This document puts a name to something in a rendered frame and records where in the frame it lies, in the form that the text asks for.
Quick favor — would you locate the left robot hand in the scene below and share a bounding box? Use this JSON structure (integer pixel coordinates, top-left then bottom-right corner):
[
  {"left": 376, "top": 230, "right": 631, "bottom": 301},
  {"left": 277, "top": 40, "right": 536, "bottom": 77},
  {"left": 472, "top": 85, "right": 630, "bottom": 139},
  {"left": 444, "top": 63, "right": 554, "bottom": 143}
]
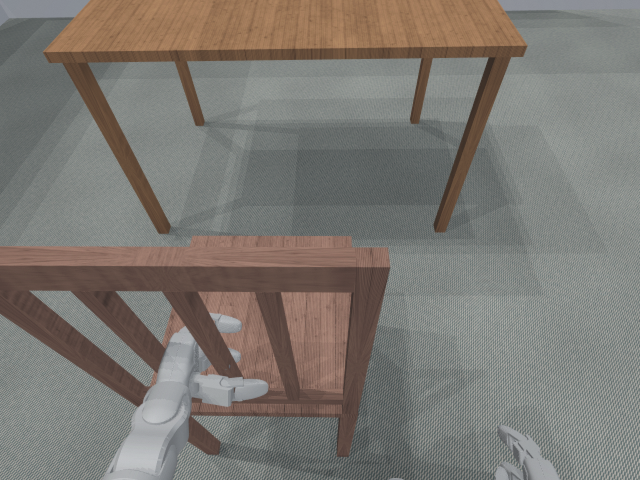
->
[{"left": 156, "top": 313, "right": 268, "bottom": 407}]

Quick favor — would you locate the robot left forearm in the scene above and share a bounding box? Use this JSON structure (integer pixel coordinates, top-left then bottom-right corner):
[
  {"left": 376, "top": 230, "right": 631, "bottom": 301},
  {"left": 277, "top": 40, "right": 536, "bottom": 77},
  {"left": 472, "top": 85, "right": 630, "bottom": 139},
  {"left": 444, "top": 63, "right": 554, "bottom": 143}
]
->
[{"left": 102, "top": 381, "right": 192, "bottom": 480}]

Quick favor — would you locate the right robot hand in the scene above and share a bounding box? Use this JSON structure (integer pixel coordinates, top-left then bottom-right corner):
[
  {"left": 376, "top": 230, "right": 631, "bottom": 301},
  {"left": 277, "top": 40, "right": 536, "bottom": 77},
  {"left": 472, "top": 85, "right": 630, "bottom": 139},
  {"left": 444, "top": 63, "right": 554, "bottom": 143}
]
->
[{"left": 495, "top": 425, "right": 560, "bottom": 480}]

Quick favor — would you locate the chair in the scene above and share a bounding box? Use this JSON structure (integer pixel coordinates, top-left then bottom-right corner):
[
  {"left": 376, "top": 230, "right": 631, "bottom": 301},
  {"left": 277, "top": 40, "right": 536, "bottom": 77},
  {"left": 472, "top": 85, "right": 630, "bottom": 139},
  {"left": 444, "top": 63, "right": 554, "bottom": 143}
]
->
[{"left": 0, "top": 236, "right": 390, "bottom": 457}]

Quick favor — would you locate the table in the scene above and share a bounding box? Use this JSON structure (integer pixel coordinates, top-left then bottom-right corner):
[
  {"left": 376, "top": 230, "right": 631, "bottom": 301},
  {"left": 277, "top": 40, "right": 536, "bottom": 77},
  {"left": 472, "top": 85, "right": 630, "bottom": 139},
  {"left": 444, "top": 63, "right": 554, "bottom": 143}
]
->
[{"left": 43, "top": 0, "right": 528, "bottom": 234}]

